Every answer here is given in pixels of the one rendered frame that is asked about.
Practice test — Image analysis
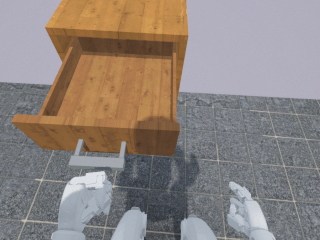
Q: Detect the handle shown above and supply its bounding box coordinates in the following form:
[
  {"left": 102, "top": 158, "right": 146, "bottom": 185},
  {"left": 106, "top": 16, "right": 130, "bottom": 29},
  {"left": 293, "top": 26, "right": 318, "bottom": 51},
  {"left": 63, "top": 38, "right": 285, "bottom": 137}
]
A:
[{"left": 68, "top": 139, "right": 127, "bottom": 171}]

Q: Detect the cabinet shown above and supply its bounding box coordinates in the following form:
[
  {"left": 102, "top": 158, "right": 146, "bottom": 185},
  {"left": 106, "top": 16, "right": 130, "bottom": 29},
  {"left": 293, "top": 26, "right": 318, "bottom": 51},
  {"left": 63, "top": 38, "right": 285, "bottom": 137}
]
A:
[{"left": 45, "top": 0, "right": 189, "bottom": 103}]

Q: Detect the robot right forearm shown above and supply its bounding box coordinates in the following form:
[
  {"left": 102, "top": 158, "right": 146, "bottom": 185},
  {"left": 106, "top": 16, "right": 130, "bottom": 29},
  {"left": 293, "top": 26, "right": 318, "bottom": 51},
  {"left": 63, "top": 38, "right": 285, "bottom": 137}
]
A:
[{"left": 249, "top": 229, "right": 276, "bottom": 240}]

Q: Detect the drawer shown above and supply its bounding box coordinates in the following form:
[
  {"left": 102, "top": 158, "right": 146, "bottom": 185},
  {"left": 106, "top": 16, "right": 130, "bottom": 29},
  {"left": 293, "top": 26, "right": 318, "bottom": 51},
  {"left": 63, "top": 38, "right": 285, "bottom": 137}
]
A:
[{"left": 11, "top": 36, "right": 180, "bottom": 156}]

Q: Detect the robot left hand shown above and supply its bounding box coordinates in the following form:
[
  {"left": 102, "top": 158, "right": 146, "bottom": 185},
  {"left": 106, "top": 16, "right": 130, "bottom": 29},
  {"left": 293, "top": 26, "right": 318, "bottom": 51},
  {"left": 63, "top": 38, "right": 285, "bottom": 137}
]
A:
[{"left": 57, "top": 171, "right": 112, "bottom": 232}]

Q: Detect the robot left forearm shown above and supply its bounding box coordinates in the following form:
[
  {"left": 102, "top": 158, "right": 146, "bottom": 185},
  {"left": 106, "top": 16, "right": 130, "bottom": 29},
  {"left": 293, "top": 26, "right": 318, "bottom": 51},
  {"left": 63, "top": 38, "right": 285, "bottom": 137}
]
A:
[{"left": 51, "top": 230, "right": 86, "bottom": 240}]

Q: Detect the robot right shin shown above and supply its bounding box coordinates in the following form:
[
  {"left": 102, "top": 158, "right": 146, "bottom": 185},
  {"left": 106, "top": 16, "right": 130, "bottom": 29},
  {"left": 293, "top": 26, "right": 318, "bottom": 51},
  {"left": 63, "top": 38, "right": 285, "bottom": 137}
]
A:
[{"left": 187, "top": 215, "right": 197, "bottom": 219}]

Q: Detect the robot right hand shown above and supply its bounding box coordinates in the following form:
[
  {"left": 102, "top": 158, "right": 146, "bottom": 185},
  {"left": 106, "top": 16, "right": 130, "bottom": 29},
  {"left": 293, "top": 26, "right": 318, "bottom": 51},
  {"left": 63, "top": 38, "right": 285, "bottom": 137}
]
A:
[{"left": 227, "top": 181, "right": 269, "bottom": 238}]

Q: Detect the right robot thigh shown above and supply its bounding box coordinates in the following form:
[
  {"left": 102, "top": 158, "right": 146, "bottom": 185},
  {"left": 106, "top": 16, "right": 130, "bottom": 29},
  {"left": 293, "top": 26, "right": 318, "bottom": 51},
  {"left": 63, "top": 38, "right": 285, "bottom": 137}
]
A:
[{"left": 180, "top": 217, "right": 217, "bottom": 240}]

